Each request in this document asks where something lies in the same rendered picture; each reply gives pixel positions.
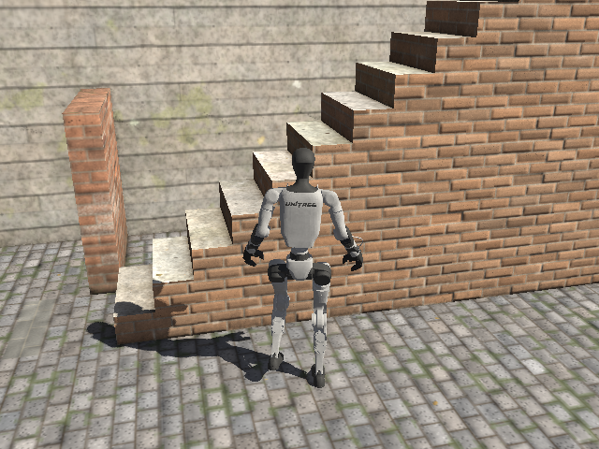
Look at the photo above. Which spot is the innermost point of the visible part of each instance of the left robot upper arm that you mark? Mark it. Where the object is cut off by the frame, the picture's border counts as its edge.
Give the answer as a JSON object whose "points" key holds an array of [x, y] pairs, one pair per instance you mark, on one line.
{"points": [[271, 197]]}

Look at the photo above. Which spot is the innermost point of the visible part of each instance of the left robot hand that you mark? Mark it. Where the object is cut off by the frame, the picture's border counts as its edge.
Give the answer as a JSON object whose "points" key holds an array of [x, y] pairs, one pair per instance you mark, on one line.
{"points": [[247, 257]]}

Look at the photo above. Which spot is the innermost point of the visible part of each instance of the right robot hand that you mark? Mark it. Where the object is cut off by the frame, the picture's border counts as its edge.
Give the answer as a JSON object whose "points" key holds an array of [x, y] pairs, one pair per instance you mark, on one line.
{"points": [[358, 259]]}

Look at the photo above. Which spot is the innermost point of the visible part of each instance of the right robot upper arm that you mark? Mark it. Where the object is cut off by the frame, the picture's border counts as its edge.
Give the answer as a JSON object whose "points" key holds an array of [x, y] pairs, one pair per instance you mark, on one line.
{"points": [[331, 199]]}

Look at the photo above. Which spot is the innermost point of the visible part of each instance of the robot right foot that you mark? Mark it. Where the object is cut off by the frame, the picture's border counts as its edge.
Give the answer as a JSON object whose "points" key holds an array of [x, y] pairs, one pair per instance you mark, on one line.
{"points": [[319, 380]]}

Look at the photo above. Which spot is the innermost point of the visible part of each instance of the robot right forearm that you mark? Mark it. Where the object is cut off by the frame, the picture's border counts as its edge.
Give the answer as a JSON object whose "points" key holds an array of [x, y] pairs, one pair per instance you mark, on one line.
{"points": [[350, 245]]}

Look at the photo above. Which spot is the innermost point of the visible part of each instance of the robot left shin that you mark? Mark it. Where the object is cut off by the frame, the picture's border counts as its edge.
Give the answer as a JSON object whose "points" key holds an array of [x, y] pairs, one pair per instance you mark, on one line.
{"points": [[277, 327]]}

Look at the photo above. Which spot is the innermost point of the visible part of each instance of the robot left forearm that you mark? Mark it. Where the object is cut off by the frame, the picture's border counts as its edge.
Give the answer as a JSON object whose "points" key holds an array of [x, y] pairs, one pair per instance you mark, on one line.
{"points": [[254, 242]]}

